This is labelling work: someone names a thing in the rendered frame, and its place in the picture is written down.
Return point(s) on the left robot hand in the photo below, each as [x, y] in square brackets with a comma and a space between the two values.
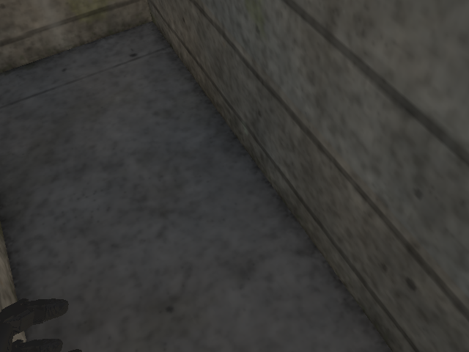
[21, 315]

